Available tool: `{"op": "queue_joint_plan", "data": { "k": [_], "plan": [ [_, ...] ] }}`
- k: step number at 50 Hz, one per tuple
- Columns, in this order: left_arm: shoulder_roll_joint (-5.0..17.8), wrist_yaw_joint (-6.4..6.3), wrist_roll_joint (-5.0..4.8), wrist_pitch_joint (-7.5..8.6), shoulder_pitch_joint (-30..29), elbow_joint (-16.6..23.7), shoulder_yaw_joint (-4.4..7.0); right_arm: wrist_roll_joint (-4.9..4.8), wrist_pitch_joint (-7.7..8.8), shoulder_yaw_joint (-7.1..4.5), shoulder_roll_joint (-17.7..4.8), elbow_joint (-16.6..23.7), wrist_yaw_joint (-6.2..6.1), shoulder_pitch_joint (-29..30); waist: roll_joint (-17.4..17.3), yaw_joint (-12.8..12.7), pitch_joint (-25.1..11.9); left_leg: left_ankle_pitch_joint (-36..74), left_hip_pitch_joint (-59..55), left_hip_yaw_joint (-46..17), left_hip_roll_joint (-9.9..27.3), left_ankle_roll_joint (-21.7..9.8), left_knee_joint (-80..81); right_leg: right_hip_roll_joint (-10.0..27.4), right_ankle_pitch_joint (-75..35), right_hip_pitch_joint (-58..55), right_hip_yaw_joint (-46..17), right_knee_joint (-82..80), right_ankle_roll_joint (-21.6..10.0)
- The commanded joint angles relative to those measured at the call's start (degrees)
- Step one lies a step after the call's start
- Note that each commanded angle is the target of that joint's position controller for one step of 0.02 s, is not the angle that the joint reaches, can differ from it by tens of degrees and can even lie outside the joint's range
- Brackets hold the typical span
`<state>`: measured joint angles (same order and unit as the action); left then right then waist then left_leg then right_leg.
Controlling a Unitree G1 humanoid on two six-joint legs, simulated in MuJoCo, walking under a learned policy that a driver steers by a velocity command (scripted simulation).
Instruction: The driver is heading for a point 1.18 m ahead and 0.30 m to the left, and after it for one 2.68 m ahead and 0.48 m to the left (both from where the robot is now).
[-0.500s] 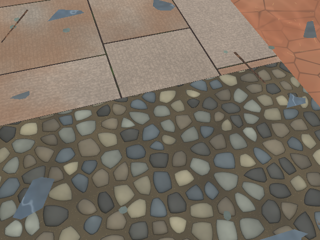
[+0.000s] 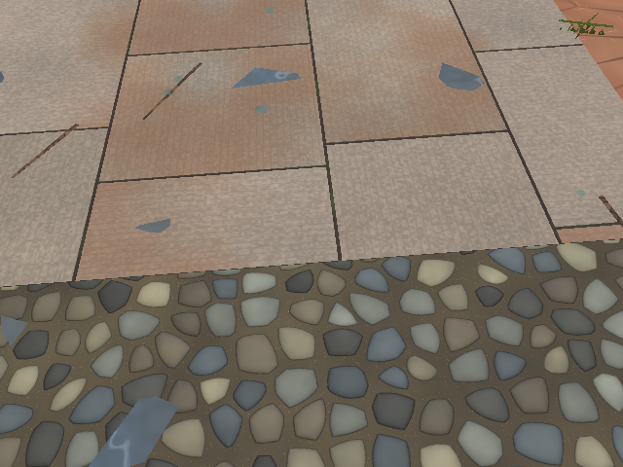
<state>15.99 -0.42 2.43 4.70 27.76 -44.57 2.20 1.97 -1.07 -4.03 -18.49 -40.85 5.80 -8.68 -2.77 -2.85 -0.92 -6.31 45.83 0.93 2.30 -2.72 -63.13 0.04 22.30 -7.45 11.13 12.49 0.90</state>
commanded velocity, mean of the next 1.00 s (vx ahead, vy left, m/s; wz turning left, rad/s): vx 0.85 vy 0.00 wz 0.57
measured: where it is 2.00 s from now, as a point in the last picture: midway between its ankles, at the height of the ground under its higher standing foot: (215, 263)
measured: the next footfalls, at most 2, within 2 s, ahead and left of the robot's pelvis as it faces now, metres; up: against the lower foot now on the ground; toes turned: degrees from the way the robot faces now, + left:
left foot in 0.16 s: +0.29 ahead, +0.08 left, +0.00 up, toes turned +14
right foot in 0.58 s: +0.76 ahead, +0.10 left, +0.00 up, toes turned +37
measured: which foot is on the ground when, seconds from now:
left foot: up 0.00-0.14, down 0.16-0.60, up 0.62-0.94, down 0.96-1.00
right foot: down 0.00-0.16, up 0.18-0.56, down 0.58-0.96, up 0.98-1.00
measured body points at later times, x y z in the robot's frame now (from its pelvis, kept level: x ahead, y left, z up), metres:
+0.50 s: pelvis +0.42 +0.10 +0.00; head +0.45 +0.11 +0.45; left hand +0.56 +0.40 -0.06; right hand +0.52 -0.18 -0.12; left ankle +0.25 +0.07 -0.73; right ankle +0.70 +0.02 -0.67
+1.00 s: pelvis +0.79 +0.30 -0.01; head +0.81 +0.34 +0.44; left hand +0.56 +0.50 -0.13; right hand +1.14 +0.30 -0.05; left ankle +0.85 +0.47 -0.73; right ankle +0.73 +0.08 -0.70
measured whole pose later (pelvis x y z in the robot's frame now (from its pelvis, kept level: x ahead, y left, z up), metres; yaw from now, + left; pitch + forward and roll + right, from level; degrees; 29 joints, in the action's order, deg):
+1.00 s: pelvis +0.79 +0.30 -0.01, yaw +32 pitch +1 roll -2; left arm 17.5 -1.1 -1.8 4.1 30.3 -49.3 3.3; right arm 2.4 5.7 1.2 -15.5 -34.9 0.9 4.8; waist -1.2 -7.2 3.5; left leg -2.6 30.0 -4.0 -0.5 -0.8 -32.6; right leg -1.2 29.8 5.6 -5.8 42.4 2.1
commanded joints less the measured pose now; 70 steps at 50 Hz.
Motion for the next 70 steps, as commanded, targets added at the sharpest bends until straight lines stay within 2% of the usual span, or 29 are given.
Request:
{"op": "queue_joint_plan", "data": {
  "k": [1,4,7,8,9,10,13,17,20,26,27,29,30,31,32,34,37,40,42,43,47,48,49,50,52,55,62,68,70],
  "plan": [
    [5.4,-0.43,0.01,1.41,-1.5,1.0,1.04,0.07,0.94,1.31,-0.8,7.7,1.05,12.7,7.0,-0.3,12.5,1.5,4.8,4.9,1.6,-2.5,8.5,13.4,-22.1,5.7,-0.2,-9.0,-4.3],
    [8.7,-1.15,-0.09,1.07,-0.6,-1.0,1.37,-0.54,0.78,2.3,0.0,8.6,0.29,12.5,7.9,2.0,8.3,-2.3,-9.3,12.4,-4.4,-7.2,17.2,13.5,-69.0,2.5,5.0,-0.4,-2.9],
    [14.4,-1.72,0.61,-1.31,-4.8,0.2,2.93,-1.17,1.33,-0.56,-6.6,2.1,-1.7,-12.7,11.6,15.1,-6.7,-12.9,-37.2,9.4,-10.3,-11.7,18.4,16.6,-88.0,5.5,3.4,33.2,-4.3],
    [13.6,-1.1,0.57,-1.22,-6.0,0.7,2.8,-0.68,1.47,-2.52,-10.1,-1.4,-2.98,-22.0,7.4,18.5,-10.5,-13.8,-53.7,2.9,-9.5,-13.0,25.0,13.6,-67.1,17.6,3.0,51.6,-3.3],
    [4.7,0.66,-0.3,-0.27,-6.6,4.7,0.69,-0.84,0.32,-4.34,-16.0,-0.7,-4.19,-15.4,-11.7,10.4,-8.5,-27.4,-66.3,-25.2,4.7,-18.5,33.8,0.2,-1.3,45.5,1.1,75.3,0.6],
    [7.5,0.68,-0.69,1.32,-10.7,9.7,0.51,-0.52,-0.04,-4.88,-18.6,1.9,-3.9,-15.1,-6.0,11.4,-16.4,-31.1,-70.6,-48.2,11.2,-24.3,43.9,-2.6,0.7,54.8,-13.0,83.6,0.0],
    [7.2,0.49,0.24,2.5,-14.8,10.2,-0.51,-0.63,1.74,-3.28,-11.4,-1.0,-5.53,-13.2,7.7,5.1,1.1,-17.1,-47.2,-36.2,7.6,-18.4,49.7,5.8,-3.9,51.9,-16.2,68.4,-0.6],
    [5.7,0.96,2.74,-1.78,-14.1,9.8,-1.31,-1.81,4.54,-1.3,-7.8,-0.4,-5.43,-9.3,6.8,0.2,6.2,-10.0,-28.8,-23.8,-1.0,-17.1,52.5,8.4,-1.0,45.1,-13.7,56.5,2.6],
    [4.2,1.79,1.25,-1.67,-26.7,15.3,-2.48,-1.73,5.37,-1.55,-8.4,-0.8,-5.26,-11.8,3.6,3.6,10.2,-0.5,-22.8,-22.2,-3.4,-15.3,55.0,7.2,-15.5,42.5,-11.0,39.5,3.9],
    [6.2,1.6,-0.31,-0.68,-29.1,15.9,-2.2,-2.49,5.44,-2.81,-11.8,-2.7,-5.76,-14.3,0.6,5.8,2.5,32.0,-37.5,-23.3,-1.9,-9.1,46.1,0.1,-25.7,28.5,-11.1,19.1,0.4],
    [8.2,0.99,-0.48,-0.63,-24.5,14.5,-1.31,-2.3,5.47,-3.07,-13.1,-2.8,-5.91,-13.8,0.3,3.7,-1.3,40.5,-39.4,-23.7,-2.0,-7.6,40.0,-1.9,-21.8,21.5,-11.3,18.9,-0.1],
    [13.8,-1.07,-1.19,-0.4,-2.9,9.4,1.56,-1.11,6.08,-3.29,-14.8,-2.0,-5.3,-8.0,0.3,-9.0,-11.7,39.6,-32.7,-22.3,-4.1,-5.4,15.0,0.6,-12.3,-2.0,-12.7,20.2,-1.3],
    [17.1,-2.43,0.62,-0.13,8.1,7.2,2.93,-0.74,6.78,-1.05,-5.7,-0.7,-5.34,-7.5,10.0,-11.1,-17.9,4.0,-22.5,-17.7,-8.2,-5.3,-5.9,13.9,8.1,-14.6,-26.1,19.1,-2.7],
    [20.7,-1.71,2.26,-0.2,1.4,8.1,3.54,-3.75,6.58,0.97,-0.7,3.0,-5.16,-14.6,29.0,-2.2,-23.5,-22.2,-8.7,-11.1,-12.5,-3.8,-17.9,27.7,19.2,-18.6,-60.5,4.6,-7.8],
    [14.8,-1.0,1.33,-0.52,-6.2,9.2,3.34,-1.67,5.69,0.97,-5.4,0.6,-5.62,-12.5,18.3,-1.8,-15.4,-15.0,-4.0,-10.1,-6.9,-4.7,-19.4,24.0,27.9,-10.5,-60.4,2.0,-9.2],
    [7.3,-0.08,0.86,-0.54,-9.2,7.2,1.71,0.28,4.8,0.99,-5.9,0.2,-4.25,-6.7,5.6,-1.0,-4.2,-8.5,-5.9,-8.1,-2.9,-3.9,-14.4,18.6,12.9,3.9,-43.4,2.4,-9.5],
    [4.7,0.62,0.06,1.17,-4.4,1.0,0.62,1.19,4.1,2.5,-1.5,3.0,-2.84,-2.2,7.2,1.5,3.0,-12.5,-5.3,-10.7,-2.8,-2.8,-8.9,14.3,-6.9,12.7,-33.5,1.2,-10.8],
    [6.9,1.33,-1.82,2.36,-5.4,-1.3,0.76,2.01,4.47,3.62,-1.6,6.3,-3.02,2.7,7.2,4.9,5.9,-10.6,-4.8,-4.9,-1.3,0.4,6.2,13.1,-41.3,15.6,-25.0,-0.1,-11.9],
    [8.4,1.62,-1.83,1.99,-8.3,-1.3,1.4,1.07,5.49,5.26,0.5,6.9,-1.93,5.5,8.1,5.0,4.2,0.8,-21.8,-0.1,-3.5,1.6,24.2,6.1,-46.0,25.0,-16.4,-0.8,-8.6],
    [13.0,0.27,-5.78,2.54,-8.7,1.0,3.19,-2.78,7.31,4.49,-0.7,6.6,-2.38,6.7,7.1,4.2,2.7,5.2,-26.9,-2.2,-5.0,2.8,26.8,7.9,-42.0,24.4,-19.6,-1.1,-9.9],
    [14.3,-0.95,-5.15,1.81,-7.4,1.0,4.17,-0.71,7.33,1.42,-7.1,4.1,-4.93,-0.1,6.5,9.6,-3.1,17.4,-42.2,-5.0,-4.6,1.1,35.6,5.9,-43.4,20.7,-20.1,13.1,-4.1],
    [11.7,-0.92,-4.66,1.37,-7.7,2.3,3.53,0.32,6.95,0.67,-8.6,3.1,-5.65,-5.7,6.5,12.1,-6.6,24.1,-51.5,-7.1,-0.2,-0.3,34.2,2.5,-36.0,26.5,-19.6,24.0,-1.4],
    [3.8,-0.87,-2.79,0.61,-3.2,3.9,1.23,1.48,6.21,0.23,-12.3,3.1,-6.57,-10.0,-7.4,10.3,-15.2,48.9,-63.7,-19.9,16.4,-5.6,29.6,-3.7,4.4,36.9,-15.8,45.8,1.9],
    [2.9,-0.93,-4.66,-0.33,8.6,2.7,0.61,1.63,4.97,0.71,-10.9,5.0,-6.01,-8.9,-16.3,6.3,-28.0,50.6,-69.1,-34.5,26.3,-14.2,31.3,-4.2,19.4,41.1,-20.0,61.9,2.6],
    [8.8,-1.75,-5.26,-2.58,2.8,3.4,2.55,-1.51,3.7,1.18,-5.3,6.3,-5.7,-0.8,-5.3,4.5,-16.4,35.0,-56.4,-24.2,20.2,-12.6,35.9,1.4,11.7,46.8,-16.6,65.4,4.0],
    [7.4,-2.85,-4.15,-5.41,0.7,4.7,3.42,-1.11,3.89,1.13,-2.8,4.6,-5.85,5.3,-3.9,0.0,-6.8,28.9,-38.2,-13.4,15.9,-11.2,42.5,6.0,6.0,42.1,-14.8,63.3,5.8],
    [4.1,-0.52,-3.5,-6.45,-9.6,11.0,2.76,-1.5,3.83,-0.94,-5.4,2.0,-8.06,9.4,-2.7,0.4,-5.3,20.2,-33.6,2.0,15.4,-10.3,47.3,7.4,-11.6,34.7,-11.7,40.0,3.0],
    [7.7,2.0,-3.58,-8.42,-14.4,14.7,4.32,-4.17,2.91,-2.67,-8.4,0.0,-6.27,7.3,-1.8,0.9,-2.7,13.3,-37.9,7.6,16.6,-4.7,38.7,3.9,-11.5,27.9,-6.6,23.4,-2.4],
    [13.0,0.7,-2.99,-8.19,-8.7,13.7,6.73,-3.55,2.44,-2.51,-6.1,-1.6,-5.63,2.2,8.2,-0.9,-3.8,3.8,-30.6,12.2,10.3,1.6,21.0,3.3,-31.8,15.0,-12.0,14.6,-7.1]
  ]
}}
Velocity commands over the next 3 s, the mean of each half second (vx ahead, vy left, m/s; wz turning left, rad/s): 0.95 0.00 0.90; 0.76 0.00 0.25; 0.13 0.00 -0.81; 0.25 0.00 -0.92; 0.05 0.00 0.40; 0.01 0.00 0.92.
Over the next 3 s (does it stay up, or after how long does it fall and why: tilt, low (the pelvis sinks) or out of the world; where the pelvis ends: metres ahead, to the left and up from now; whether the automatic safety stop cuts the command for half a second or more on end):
stays up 1.12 0.35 0.01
